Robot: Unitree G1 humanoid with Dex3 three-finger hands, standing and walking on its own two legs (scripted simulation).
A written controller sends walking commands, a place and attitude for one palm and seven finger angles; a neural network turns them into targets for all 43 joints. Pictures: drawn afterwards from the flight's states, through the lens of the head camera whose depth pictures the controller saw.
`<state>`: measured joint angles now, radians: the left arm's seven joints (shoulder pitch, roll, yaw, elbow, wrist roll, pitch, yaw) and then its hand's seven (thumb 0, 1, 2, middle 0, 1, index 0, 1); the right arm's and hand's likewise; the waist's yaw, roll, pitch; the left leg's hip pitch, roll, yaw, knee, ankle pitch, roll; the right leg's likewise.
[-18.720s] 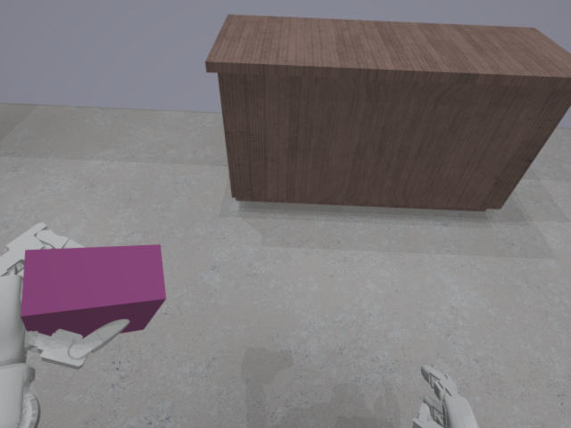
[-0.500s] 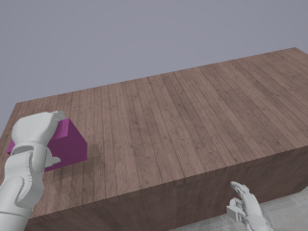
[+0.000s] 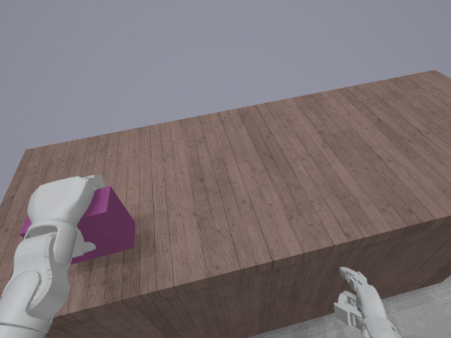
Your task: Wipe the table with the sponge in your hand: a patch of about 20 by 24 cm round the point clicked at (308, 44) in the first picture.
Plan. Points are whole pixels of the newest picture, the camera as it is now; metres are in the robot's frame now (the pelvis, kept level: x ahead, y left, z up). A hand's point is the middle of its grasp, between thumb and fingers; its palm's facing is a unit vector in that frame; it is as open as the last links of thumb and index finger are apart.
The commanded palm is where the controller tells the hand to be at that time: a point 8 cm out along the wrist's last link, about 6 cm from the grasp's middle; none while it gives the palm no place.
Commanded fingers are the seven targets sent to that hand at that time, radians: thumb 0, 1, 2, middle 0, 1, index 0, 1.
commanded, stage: lower the sponge onto the table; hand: left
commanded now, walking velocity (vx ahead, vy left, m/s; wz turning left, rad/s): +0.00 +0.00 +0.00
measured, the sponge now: (89, 233) +0.25 +0.30 +0.06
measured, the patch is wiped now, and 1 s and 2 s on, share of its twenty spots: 0.00 0.00 0.15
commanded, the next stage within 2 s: wipe forward along the first lane in 1.28 s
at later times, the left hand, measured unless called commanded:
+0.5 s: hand (91, 222) +0.26 +0.29 +0.08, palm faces -0.03 -0.07 -1.00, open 9.7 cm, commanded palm +0.23 +0.29 +0.15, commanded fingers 0.00 0.10 1.30 -1.20 -1.60 -1.20 -1.60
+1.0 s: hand (90, 230) +0.25 +0.30 +0.06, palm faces -0.04 -0.07 -1.00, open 9.7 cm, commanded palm +0.23 +0.29 +0.12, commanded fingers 0.00 0.10 1.30 -1.20 -1.60 -1.20 -1.60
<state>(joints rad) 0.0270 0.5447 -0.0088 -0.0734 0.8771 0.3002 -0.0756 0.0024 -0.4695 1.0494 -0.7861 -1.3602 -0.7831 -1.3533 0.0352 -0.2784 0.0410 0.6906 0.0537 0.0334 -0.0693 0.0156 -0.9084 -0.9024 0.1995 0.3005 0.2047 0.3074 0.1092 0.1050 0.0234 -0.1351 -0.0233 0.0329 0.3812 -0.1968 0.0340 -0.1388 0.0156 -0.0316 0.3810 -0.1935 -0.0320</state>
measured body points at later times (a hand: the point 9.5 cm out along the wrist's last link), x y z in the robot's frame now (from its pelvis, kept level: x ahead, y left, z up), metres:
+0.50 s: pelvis +0.00 +0.00 +0.00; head +0.00 -0.04 +0.45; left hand +0.26 +0.29 +0.14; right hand +0.24 -0.21 -0.09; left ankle +0.01 +0.10 -0.74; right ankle +0.01 -0.10 -0.75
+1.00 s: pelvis +0.01 +0.00 +0.00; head +0.01 -0.03 +0.45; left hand +0.25 +0.30 +0.12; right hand +0.24 -0.22 -0.09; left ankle +0.01 +0.10 -0.74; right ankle +0.01 -0.10 -0.74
